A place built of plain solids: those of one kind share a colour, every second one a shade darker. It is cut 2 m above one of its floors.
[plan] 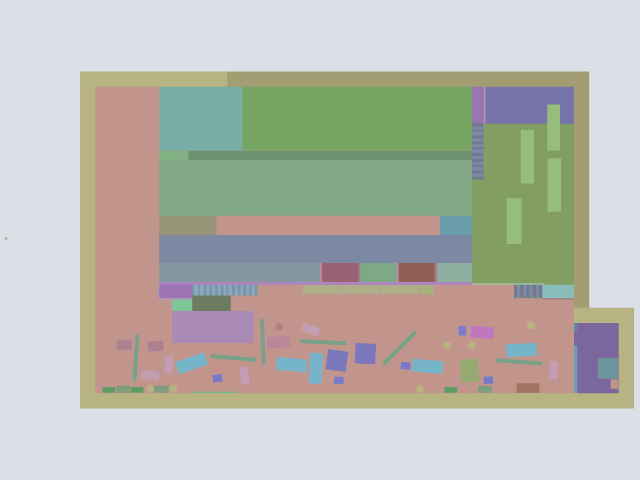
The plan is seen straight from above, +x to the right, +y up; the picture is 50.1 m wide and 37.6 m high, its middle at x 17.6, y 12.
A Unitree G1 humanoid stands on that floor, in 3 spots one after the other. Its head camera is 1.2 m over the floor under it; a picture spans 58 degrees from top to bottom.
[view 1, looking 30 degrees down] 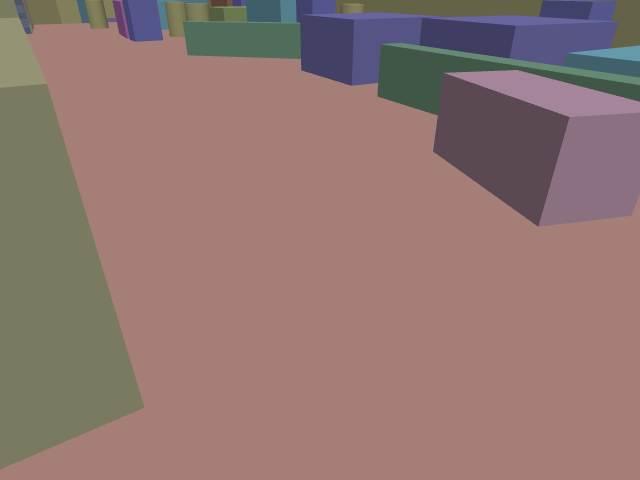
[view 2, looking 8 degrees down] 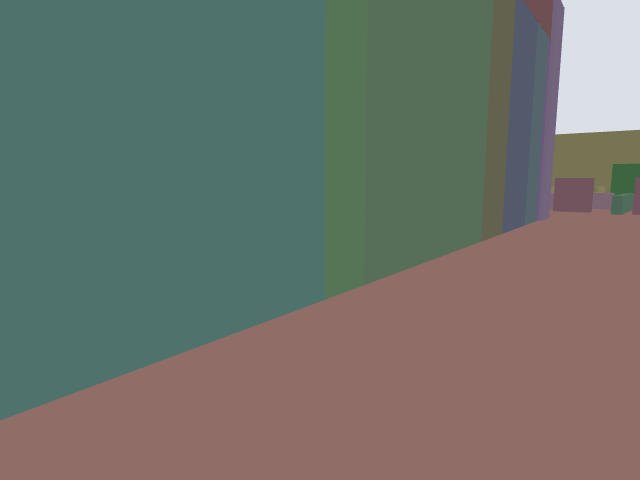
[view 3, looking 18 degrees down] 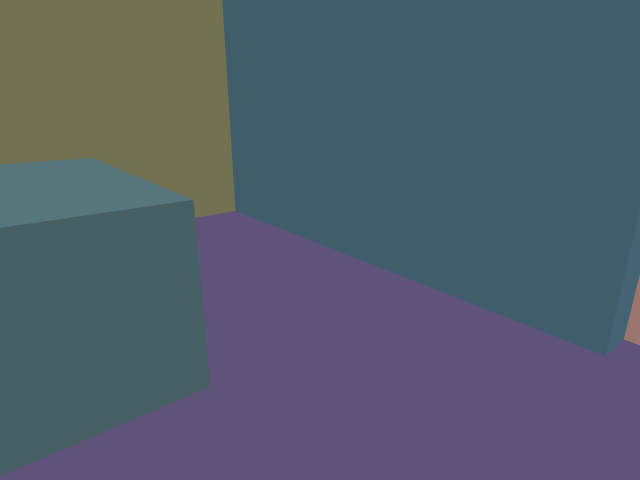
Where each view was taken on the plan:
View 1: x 15.11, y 7.78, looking -32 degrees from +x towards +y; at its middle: floor_hallground_brick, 2.40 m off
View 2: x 2.50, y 22.40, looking -53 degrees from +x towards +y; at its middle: floor_filing_floorboards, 4.20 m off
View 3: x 40.00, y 4.30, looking -129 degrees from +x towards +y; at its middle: wall_concrete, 3.76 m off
